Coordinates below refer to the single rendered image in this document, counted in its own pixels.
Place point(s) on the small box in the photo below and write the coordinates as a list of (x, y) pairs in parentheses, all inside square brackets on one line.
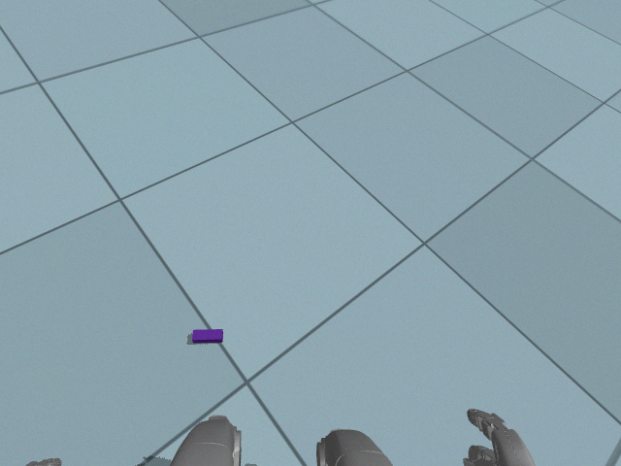
[(207, 336)]

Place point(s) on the right robot hand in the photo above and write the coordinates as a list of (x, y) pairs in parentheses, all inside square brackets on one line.
[(508, 447)]

